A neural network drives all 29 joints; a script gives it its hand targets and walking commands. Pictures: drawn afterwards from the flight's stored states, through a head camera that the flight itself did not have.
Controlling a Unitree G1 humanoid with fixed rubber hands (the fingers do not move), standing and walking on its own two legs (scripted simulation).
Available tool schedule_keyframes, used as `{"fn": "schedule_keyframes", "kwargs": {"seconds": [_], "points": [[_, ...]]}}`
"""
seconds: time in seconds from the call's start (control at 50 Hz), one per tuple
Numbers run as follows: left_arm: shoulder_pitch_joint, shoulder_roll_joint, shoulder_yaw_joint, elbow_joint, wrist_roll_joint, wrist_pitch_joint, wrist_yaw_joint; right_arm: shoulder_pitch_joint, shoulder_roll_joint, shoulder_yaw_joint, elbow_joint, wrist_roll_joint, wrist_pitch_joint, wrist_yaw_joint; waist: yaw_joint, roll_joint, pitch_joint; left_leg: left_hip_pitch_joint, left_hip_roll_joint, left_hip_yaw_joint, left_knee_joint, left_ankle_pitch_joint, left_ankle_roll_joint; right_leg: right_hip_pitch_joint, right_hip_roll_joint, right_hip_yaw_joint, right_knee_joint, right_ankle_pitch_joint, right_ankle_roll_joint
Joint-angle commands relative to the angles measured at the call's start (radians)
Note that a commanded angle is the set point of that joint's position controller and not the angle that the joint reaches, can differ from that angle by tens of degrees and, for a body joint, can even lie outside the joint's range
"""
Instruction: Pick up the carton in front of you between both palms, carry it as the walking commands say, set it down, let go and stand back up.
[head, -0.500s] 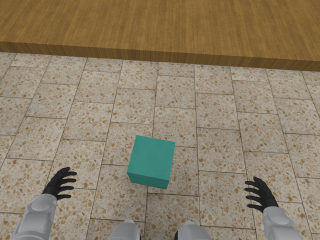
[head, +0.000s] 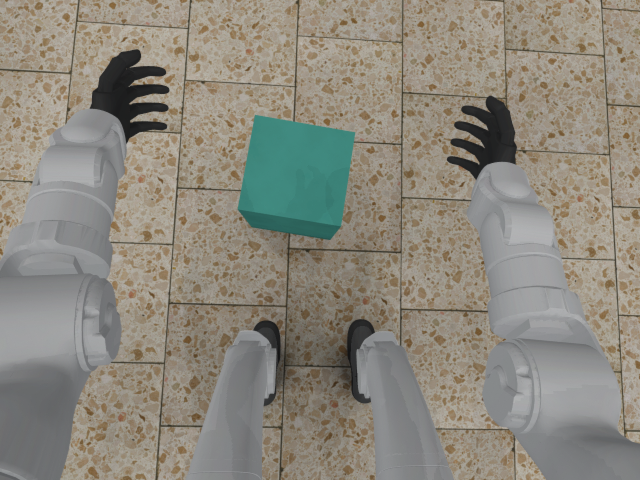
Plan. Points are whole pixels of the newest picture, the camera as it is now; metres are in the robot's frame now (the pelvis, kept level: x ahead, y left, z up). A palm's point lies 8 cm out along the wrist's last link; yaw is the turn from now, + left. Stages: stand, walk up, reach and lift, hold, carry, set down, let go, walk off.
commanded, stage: reach and lift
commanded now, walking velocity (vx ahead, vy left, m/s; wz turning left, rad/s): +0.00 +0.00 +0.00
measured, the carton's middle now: (297, 185) +0.55 +0.03 -0.55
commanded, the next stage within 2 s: none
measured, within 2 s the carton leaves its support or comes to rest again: neither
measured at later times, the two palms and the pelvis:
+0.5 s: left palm (179, 104) +0.58 +0.20 -0.20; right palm (428, 147) +0.53 -0.17 -0.20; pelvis +0.03 +0.00 -0.05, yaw -2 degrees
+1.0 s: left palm (210, 162) +0.56 +0.20 -0.43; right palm (392, 186) +0.52 -0.17 -0.42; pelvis -0.03 -0.01 -0.26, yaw -3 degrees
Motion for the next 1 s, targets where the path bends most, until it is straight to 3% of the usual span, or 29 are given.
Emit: {"fn": "schedule_keyframes", "kwargs": {"seconds": [0.0, 0.12, 0.26, 0.32, 0.38, 0.48, 0.56, 0.72, 0.76, 0.9, 0.98], "points": [[-0.408, 0.162, 0.033, -0.038, 0.028, -0.011, -0.013, -0.349, -0.084, -0.072, -0.070, -0.037, -0.006, -0.009, -0.013, 0.083, -0.872, 0.449, -0.026, 0.016, -0.132, 0.002, -0.029, 0.303, 0.062, -0.098, -0.071, -0.026, 0.024], [-0.617, 0.164, 0.076, 0.008, 0.102, -0.028, -0.024, -0.505, -0.049, -0.182, -0.069, -0.112, -0.028, 0.002, -0.026, 0.118, -0.963, 0.464, -0.042, 0.014, -0.102, 0.080, -0.033, 0.254, 0.082, -0.118, -0.044, 0.025, 0.026], [-0.602, 0.096, 0.118, -0.047, 0.159, -0.066, -0.015, -0.438, 0.001, -0.234, -0.129, -0.164, -0.089, 0.024, -0.023, 0.176, -1.143, 0.682, -0.043, 0.000, -0.011, 0.543, -0.041, 0.110, 0.110, -0.137, -0.011, 0.267, 0.019], [-0.532, 0.033, 0.148, -0.061, 0.180, -0.095, -0.010, -0.377, 0.039, -0.247, -0.125, -0.182, -0.133, 0.038, -0.014, 0.174, -1.108, 0.645, -0.031, -0.025, 0.043, 0.713, -0.043, -0.009, 0.112, -0.127, 0.019, 0.344, 0.019], [-0.464, -0.011, 0.180, -0.062, 0.199, -0.123, 0.003, -0.327, 0.064, -0.255, -0.109, -0.198, -0.176, 0.044, 0.000, 0.155, -1.087, 0.531, -0.022, -0.044, 0.113, 0.790, -0.044, -0.111, 0.109, -0.117, 0.083, 0.389, 0.026], [-0.401, -0.006, 0.189, -0.036, 0.182, -0.165, 0.038, -0.318, 0.064, -0.239, -0.065, -0.190, -0.219, 0.034, 0.024, 0.085, -1.053, 0.123, -0.035, -0.023, 0.244, 0.559, -0.046, -0.120, 0.098, -0.097, 0.274, 0.371, 0.038], [-0.424, 0.061, 0.134, -0.038, 0.116, -0.190, 0.067, -0.355, 0.042, -0.177, -0.047, -0.129, -0.229, 0.013, 0.043, 0.057, -1.114, -0.068, -0.037, -0.011, 0.383, 0.477, -0.045, -0.085, 0.100, -0.089, 0.439, 0.416, 0.043], [-0.605, 0.179, -0.064, -0.069, -0.076, -0.172, 0.090, -0.489, -0.066, -0.025, -0.038, 0.044, -0.200, -0.036, 0.024, 0.133, -1.311, -0.046, -0.017, 0.012, 0.654, 0.421, -0.041, -0.168, 0.100, -0.106, 0.686, 0.347, 0.046], [-0.663, 0.207, -0.098, -0.088, -0.110, -0.152, 0.090, -0.554, -0.105, -0.010, -0.049, 0.071, -0.180, -0.050, 0.017, 0.147, -1.363, -0.075, -0.012, 0.031, 0.688, 0.322, -0.044, -0.129, 0.094, -0.110, 0.728, 0.286, 0.037], [-0.827, 0.234, -0.156, 0.058, -0.124, -0.109, 0.079, -0.734, -0.138, -0.026, 0.075, 0.090, -0.143, -0.042, 0.006, 0.157, -1.090, -0.201, 0.019, 0.024, 0.771, 0.036, -0.035, -0.329, 0.071, -0.140, 0.829, -0.013, 0.029], [-0.879, 0.238, -0.168, 0.142, -0.114, -0.116, 0.075, -0.798, -0.143, -0.047, 0.163, 0.065, -0.152, -0.021, 0.010, 0.132, -0.927, -0.280, 0.030, 0.004, 0.808, -0.069, -0.034, -0.375, 0.063, -0.144, 0.891, -0.090, 0.028]]}}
